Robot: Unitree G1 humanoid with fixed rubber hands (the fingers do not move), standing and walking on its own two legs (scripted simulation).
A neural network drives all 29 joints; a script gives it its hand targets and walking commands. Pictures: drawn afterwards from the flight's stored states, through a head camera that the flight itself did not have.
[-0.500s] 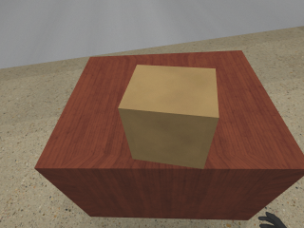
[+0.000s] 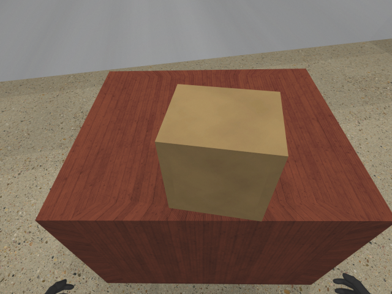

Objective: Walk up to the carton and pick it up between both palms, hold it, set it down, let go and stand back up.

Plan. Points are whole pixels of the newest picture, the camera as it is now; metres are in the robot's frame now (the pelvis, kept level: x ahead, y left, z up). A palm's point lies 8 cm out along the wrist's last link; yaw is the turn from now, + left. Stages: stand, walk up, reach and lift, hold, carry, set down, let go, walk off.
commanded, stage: walk up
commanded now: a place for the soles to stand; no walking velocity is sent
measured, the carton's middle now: (220, 154) +0.44 -0.04 +0.02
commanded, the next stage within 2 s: none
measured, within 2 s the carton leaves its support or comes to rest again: neither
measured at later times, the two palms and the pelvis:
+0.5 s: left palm out of the picture +0.11 +0.29 -0.06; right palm out of the picture +0.11 -0.33 -0.08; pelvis +0.00 -0.02 +0.00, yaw -1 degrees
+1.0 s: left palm out of the picture +0.13 +0.27 -0.06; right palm out of the picture +0.09 -0.36 -0.09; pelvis +0.01 -0.05 +0.00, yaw -3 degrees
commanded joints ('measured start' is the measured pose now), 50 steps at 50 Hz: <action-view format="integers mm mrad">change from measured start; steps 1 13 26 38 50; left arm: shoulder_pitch -73 -45 122 -48 116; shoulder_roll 187 238 283 156 322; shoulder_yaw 62 76 127 81 140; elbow -31 -26 1 -85 22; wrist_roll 24 33 43 29 52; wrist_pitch -17 -16 -27 18 -15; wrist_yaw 0 -16 -16 -14 -7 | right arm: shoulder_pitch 54 30 -25 207 -20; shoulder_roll -231 -207 -183 -381 -207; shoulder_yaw -47 -36 -32 -99 -36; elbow -14 -15 -66 19 -54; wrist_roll -27 -9 -11 -32 -23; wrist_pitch -32 -38 -14 -58 15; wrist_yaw -8 -7 -14 -33 -23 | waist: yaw -37 -34 61 -61 79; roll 2 -127 -213 145 -210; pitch -42 -53 -25 -32 32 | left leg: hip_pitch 135 74 -284 319 -367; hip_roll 105 14 -6 374 -25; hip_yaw -208 -60 12 -703 -76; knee -238 -87 202 -433 308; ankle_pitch -8 -39 -227 -26 -214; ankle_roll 97 58 5 273 24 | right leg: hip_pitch -143 -43 224 -394 113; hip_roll -63 -137 -322 7 -371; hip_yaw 79 200 478 -16 583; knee -90 -222 -407 268 -562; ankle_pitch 135 149 81 -226 -536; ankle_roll -103 -162 -278 -44 -232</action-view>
